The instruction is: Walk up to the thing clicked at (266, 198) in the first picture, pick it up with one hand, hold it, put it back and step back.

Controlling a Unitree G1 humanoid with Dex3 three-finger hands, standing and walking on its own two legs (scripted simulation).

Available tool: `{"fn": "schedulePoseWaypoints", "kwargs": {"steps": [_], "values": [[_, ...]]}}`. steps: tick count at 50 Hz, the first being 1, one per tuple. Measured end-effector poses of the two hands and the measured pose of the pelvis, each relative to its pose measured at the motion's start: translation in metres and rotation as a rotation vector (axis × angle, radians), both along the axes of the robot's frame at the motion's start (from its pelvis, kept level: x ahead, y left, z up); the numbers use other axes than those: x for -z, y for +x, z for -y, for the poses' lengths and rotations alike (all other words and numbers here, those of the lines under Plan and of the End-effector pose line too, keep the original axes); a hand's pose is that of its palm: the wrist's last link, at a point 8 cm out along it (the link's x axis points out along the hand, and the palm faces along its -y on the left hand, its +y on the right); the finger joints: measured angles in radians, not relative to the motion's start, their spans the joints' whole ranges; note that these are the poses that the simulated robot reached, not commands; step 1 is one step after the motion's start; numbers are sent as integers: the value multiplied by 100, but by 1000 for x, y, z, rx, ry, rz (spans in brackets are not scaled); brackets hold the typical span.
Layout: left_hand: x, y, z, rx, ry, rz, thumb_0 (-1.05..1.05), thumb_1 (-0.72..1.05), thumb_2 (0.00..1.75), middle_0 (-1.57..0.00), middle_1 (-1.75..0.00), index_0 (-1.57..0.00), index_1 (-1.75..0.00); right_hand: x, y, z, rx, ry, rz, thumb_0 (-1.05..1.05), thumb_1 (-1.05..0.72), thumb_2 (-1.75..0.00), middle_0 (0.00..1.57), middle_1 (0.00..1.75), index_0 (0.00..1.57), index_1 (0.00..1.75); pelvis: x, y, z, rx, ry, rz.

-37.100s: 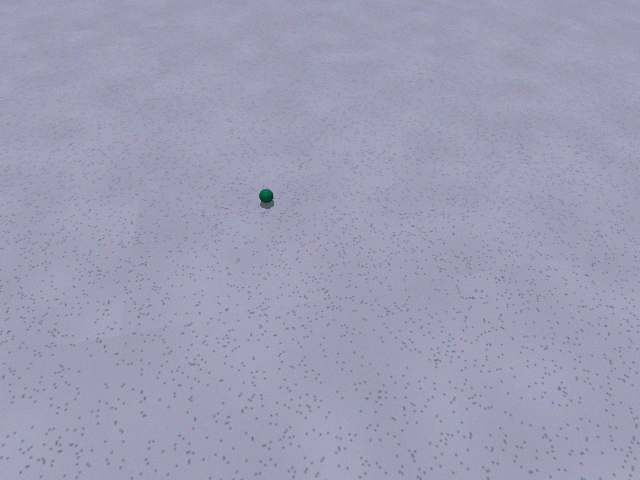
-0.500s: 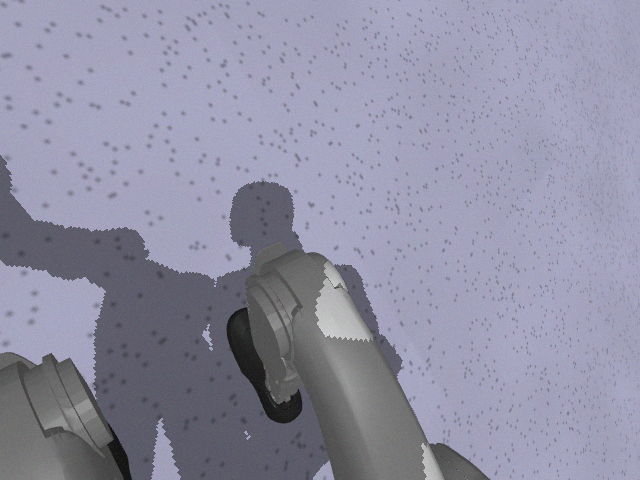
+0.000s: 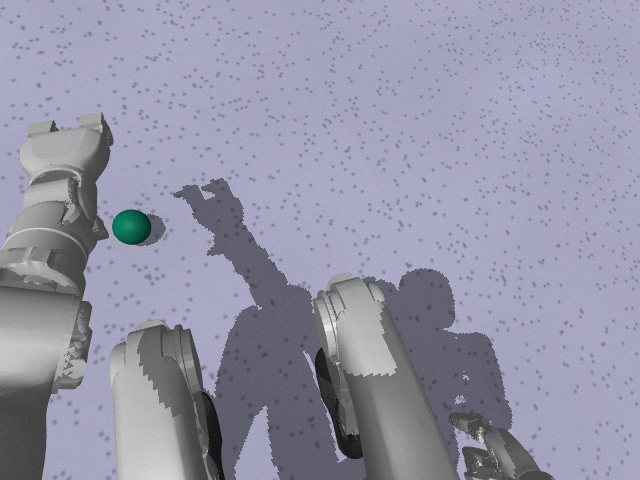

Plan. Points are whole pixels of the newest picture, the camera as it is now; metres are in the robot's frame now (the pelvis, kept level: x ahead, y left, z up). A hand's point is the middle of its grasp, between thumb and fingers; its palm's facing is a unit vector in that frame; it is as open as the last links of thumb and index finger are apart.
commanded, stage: withdraw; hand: left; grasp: from above
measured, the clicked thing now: (132, 227) +0.54 +0.20 -0.34
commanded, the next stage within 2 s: home in 0.24 s
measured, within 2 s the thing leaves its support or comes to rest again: neither
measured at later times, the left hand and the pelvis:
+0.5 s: hand (91, 203) +0.53 +0.22 -0.20, palm faces -0.37 -0.05 -0.93, open 13.6 cm; pelvis +0.02 +0.00 -0.04, yaw -1 degrees
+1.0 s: hand (25, 292) +0.36 +0.22 +0.00, palm faces -0.27 -0.67 -0.69, open 7.7 cm; pelvis +0.01 +0.00 +0.11, yaw +3 degrees
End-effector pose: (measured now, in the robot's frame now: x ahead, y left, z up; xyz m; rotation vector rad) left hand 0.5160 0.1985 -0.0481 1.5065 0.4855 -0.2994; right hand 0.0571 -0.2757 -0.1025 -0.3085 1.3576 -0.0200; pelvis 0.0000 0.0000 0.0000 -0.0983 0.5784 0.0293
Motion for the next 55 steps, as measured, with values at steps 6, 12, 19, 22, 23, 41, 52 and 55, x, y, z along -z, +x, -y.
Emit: {"fn": "schedulePoseWaypoints", "kwargs": {"steps": [6,12,19,22,23,41,52,55], "values": [[20,-12,27,136,-42,-10,0,-55,106,-9,-101,-7,-103,-8,-11,14,0,-102,-31,0,-91,-90,19,30,20,30,1,-6,5,-7,12,7],[54,-9,22,149,-15,35,0,-54,104,-9,-101,-8,-103,-1,-30,14,27,-152,-76,0,-90,-90,19,30,20,30,18,-2,5,-3,12,-7],[97,-1,-7,56,3,41,0,-52,102,-10,-100,-9,-101,17,-47,-8,29,-115,-154,0,-90,-89,19,30,20,30,35,5,1,3,0,-35],[100,9,-19,29,7,73,0,-50,100,-12,-99,-12,-99,24,-51,-17,33,-84,-187,0,-90,-89,20,30,20,30,39,11,0,4,-4,-44],[99,12,-21,22,6,87,0,-48,99,-13,-97,-13,-98,25,-50,-20,38,-75,-192,0,-90,-89,20,30,20,30,40,13,0,4,-6,-47],[-33,-55,-47,-263,-304,48,0,37,97,-24,-53,-23,-54,-33,30,-8,69,-19,7,0,-89,-89,20,30,20,30,-47,19,-5,-14,2,-50],[-110,-173,-53,-474,-592,64,1,82,92,-22,-34,-22,-34,-126,119,-10,-2,-58,324,0,-90,-89,19,30,20,30,-121,8,1,-40,21,43],[-132,-196,-52,-563,-652,58,1,85,91,-22,-32,-22,-32,-153,139,-21,-6,-40,412,0,-90,-89,19,30,20,30,-143,10,2,-45,29,75]]}}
